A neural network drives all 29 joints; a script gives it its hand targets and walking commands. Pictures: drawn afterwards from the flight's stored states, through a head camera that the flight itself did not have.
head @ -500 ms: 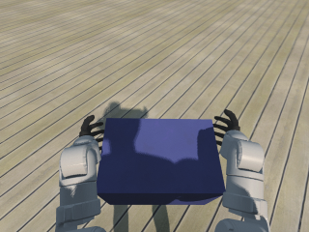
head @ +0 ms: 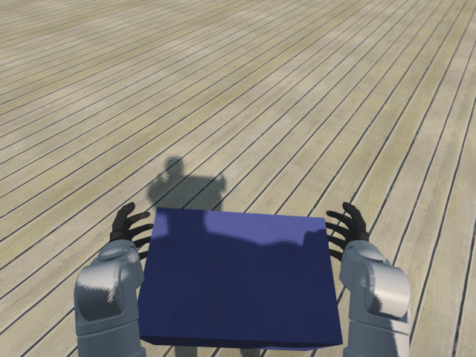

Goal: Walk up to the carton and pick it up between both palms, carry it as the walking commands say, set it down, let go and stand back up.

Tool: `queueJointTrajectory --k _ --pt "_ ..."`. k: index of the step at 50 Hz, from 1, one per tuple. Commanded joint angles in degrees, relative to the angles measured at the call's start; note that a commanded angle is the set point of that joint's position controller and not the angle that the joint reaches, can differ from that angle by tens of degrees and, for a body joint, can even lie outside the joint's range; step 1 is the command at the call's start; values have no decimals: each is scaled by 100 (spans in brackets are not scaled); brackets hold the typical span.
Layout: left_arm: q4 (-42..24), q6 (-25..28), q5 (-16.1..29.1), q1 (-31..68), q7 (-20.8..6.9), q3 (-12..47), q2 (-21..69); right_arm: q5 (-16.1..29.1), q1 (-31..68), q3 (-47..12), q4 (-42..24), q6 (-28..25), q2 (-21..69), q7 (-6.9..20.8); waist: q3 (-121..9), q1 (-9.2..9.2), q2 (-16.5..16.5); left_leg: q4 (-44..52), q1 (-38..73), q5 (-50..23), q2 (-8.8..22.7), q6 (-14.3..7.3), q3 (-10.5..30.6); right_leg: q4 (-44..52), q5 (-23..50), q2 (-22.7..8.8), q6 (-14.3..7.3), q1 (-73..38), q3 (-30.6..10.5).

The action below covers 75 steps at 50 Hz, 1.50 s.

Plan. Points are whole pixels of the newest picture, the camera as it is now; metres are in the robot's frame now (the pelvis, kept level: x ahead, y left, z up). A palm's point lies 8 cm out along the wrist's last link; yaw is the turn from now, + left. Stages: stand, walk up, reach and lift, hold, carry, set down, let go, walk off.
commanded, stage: carry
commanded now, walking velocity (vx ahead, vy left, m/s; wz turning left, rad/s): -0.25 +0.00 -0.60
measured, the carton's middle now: (236, 283) +0.26 +0.01 -0.01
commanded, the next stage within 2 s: none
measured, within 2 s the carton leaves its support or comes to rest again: neither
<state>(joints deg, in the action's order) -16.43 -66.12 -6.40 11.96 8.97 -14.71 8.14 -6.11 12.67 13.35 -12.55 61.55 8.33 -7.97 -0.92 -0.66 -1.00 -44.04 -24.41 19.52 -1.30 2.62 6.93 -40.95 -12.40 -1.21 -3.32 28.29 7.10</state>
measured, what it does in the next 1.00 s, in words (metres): walks backwards: right foot, then left foot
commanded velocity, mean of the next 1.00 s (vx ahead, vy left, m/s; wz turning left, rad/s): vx -0.03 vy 0.00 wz -0.06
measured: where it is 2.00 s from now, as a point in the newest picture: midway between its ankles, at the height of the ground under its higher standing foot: outside the picture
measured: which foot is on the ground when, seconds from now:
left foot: down 0.00-0.36, up 0.38-0.54, down 0.56-1.00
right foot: down 0.00-0.18, up 0.20-0.32, down 0.34-1.00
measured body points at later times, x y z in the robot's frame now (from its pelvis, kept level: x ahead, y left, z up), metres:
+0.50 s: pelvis -0.09 -0.02 +0.00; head -0.13 -0.01 +0.45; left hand +0.19 +0.15 +0.10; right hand +0.17 -0.22 +0.10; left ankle -0.01 +0.15 -0.70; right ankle -0.01 -0.10 -0.71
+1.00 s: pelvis -0.15 +0.02 +0.01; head -0.20 +0.04 +0.46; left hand +0.15 +0.18 +0.11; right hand +0.13 -0.18 +0.13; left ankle -0.05 +0.15 -0.70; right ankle -0.01 -0.10 -0.70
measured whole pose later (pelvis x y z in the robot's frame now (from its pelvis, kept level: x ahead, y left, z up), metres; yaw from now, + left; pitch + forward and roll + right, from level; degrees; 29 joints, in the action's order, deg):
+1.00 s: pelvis -0.15 +0.02 +0.01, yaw -5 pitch -2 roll -1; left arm -9.1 -67.4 -7.7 15.8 10.4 -12.9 6.4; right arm -7.6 18.1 12.6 -6.0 65.4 5.6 -10.2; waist -6.7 -0.6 1.2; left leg -39.8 -24.8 17.1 1.7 2.0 3.4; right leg -32.8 -11.9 -0.9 -0.7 27.0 5.4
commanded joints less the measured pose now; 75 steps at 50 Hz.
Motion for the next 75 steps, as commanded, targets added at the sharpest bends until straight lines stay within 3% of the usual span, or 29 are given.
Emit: queueJointTrajectory --k 1,4,8,10,11,13,15,17,19,21,27,31,37,42,49,54,56,59,62,64,66,67,68,69,70,72,73,74,75 --pt "-1619 38 2639 3345 -1574 5133 5158 2156 3027 -4720 -1828 381 5292 1278 -2788 -1 1460 -133 309 551 63 -177 -849 1698 613 -1598 -179 -1040 -2103" --pt "-1575 -89 2560 2961 -1590 5162 5163 2139 2654 -4737 -1730 487 5300 1336 -2683 13 1247 273 792 312 164 -228 -842 1991 -412 -1452 -58 -410 -2019" --pt "-1508 -207 2442 3013 -1600 5121 5069 2137 2528 -4630 -1520 593 5248 1425 -2394 166 821 1177 1616 914 423 -486 -408 2024 -2130 -707 667 930 -1252" --pt "-1555 -226 2409 3070 -1598 5154 5175 2195 2693 -4601 -1518 607 5236 1463 -2447 167 -1264 2524 807 1780 1801 -893 1308 -601 -1762 -143 639 654 -356" --pt "-1556 -246 2404 3258 -1588 5147 5088 2165 2714 -4543 -1399 639 5190 1454 -2180 120 -1771 3120 -191 1672 2487 -1163 1823 -2013 -1373 10 613 85 -148" --pt "-1405 -257 2467 3260 -1602 5108 5012 2085 2803 -4556 -1350 700 5111 1452 -1903 -20 -1328 2842 -1207 998 2300 -1052 1103 -2777 -1307 -248 415 -526 -691" --pt "-1096 -315 2476 3007 -1600 5074 4922 2004 2635 -4485 -1104 736 5034 1432 -2132 -135 -908 1967 -660 566 1611 -549 307 -710 -1171 -394 388 -838 -766" --pt "-1174 -316 2532 3120 -1603 5128 4903 1947 2397 -4347 -1017 721 5003 1406 -2285 -37 -321 949 -122 88 1050 -427 -141 1283 -1016 -176 518 -1334 -648" --pt "-1036 -299 2448 3087 -1640 4999 4813 1851 2450 -4409 -995 752 4939 1396 -2156 -9 1574 -622 -946 809 259 15 -661 2295 -1244 -1979 -159 -1060 -3070" --pt "-1139 -283 2442 3110 -1668 4986 4945 1934 2724 -4552 -1075 730 5098 1404 -1991 8 1082 -1010 -420 532 308 16 -663 2722 -2634 -1883 -206 -295 -2788" --pt "-1045 -139 2315 3709 -1555 4766 4919 2230 3562 -4674 -1078 665 5095 1395 -2332 18 1073 1008 275 362 173 -79 -888 2313 -1288 -1376 42 -1168 -1770" --pt "-529 -103 2099 4192 -1379 4555 4535 2134 3996 -4397 -409 616 4847 1357 -2391 71 568 1223 857 211 334 -194 -586 2320 -2017 -1020 458 -654 -1342" --pt "158 -75 1919 4678 -1257 4392 4559 1850 4036 -3817 701 552 4744 1377 -2086 121 656 1082 795 626 156 -271 -733 2407 -2522 -881 474 -141 -1307" --pt "162 16 1992 5105 -1232 4472 4807 1869 4286 -3670 890 418 4989 1380 -1993 79 -255 2060 144 1537 692 -378 -31 1391 -1452 -361 490 -529 -736" --pt "99 53 2143 4457 -1349 4608 5052 1743 3476 -3649 759 359 5190 1373 -2160 122 666 641 882 845 -39 -405 -859 2427 -2384 -680 553 -47 -1115" --pt "-95 156 2270 5048 -1383 4781 5289 1963 4499 -3895 209 202 5213 1383 -2085 88 -793 2163 -169 2005 819 -626 231 398 -1353 -22 510 -787 -281" --pt "211 166 2167 4417 -1454 4705 5311 1829 3812 -3867 670 233 5252 1452 -1976 -52 -921 2351 -1196 2281 919 -582 111 -284 -916 125 402 -1604 -223" --pt "152 309 2295 5068 -1488 4694 5242 1840 4481 -3922 518 124 5178 1420 -1957 -101 -201 1379 -1137 2078 360 -453 -461 645 -1746 -100 277 -1364 -718" --pt "120 178 2184 3735 -1615 4729 5248 1604 2716 -3824 659 219 5328 1494 -2181 151 1444 -1276 1244 799 -570 -409 -1341 3202 -3379 -1100 460 888 -1554" --pt "-131 214 2145 3271 -1755 4682 5408 1726 2709 -4072 31 131 5464 1541 -2128 301 1705 -663 1676 916 -644 -544 -1567 3305 -2985 -869 796 790 -954" --pt "1027 523 1690 4147 -1726 4116 4731 1427 3643 -3474 1020 -207 4676 1575 -2229 423 785 218 1823 1315 -589 -682 -1289 2339 -2829 -496 944 832 -505" --pt "-585 512 2251 3612 -1729 4973 5675 2097 3248 -4349 -555 -172 5554 1630 -2197 423 -127 818 1216 1743 -137 -769 -629 833 -2450 -180 886 527 -186" --pt "-780 610 2336 4617 -1650 5069 5570 2244 4311 -4425 -589 -239 5408 1635 -2107 299 -1732 2215 -343 2593 958 -1020 826 -1279 -1911 242 702 -223 93" --pt "-869 570 2292 3597 -1661 5065 5753 2247 3386 -4550 -631 -146 5509 1697 -2002 85 -2043 3252 -1859 3225 1852 -1227 1457 -2872 -903 265 605 -1253 -115" --pt "-551 647 2220 4122 -1621 4866 5470 2208 4067 -4492 -360 -185 5202 1681 -1906 -48 -2081 3515 -2621 3191 2034 -1215 1336 -3236 -867 179 477 -1809 -530" --pt "-577 693 2301 4842 -1622 4915 5298 2207 4845 -4703 -447 -212 5237 1611 -2088 -207 -738 1923 -1951 2091 1197 -518 251 -288 -870 -249 136 -2189 -1195" --pt "-488 633 2271 5055 -1599 4854 5286 2215 5176 -4718 -645 -221 5244 1538 -2111 -109 182 947 -1076 1078 649 -537 -107 1137 -1453 -139 146 -1901 -1123" --pt "-475 531 2302 4813 -1559 4797 5131 2189 4759 -4653 -586 -125 5197 1468 -2113 -58 991 11 -780 571 219 -543 -367 2108 -2007 -723 60 -1689 -1829" --pt "-542 526 2406 5173 -1500 4845 5091 2169 4742 -4523 -581 -110 5049 1401 -2237 68 1089 -663 -427 270 56 -385 -439 2516 -2882 -1497 -236 -766 -2733"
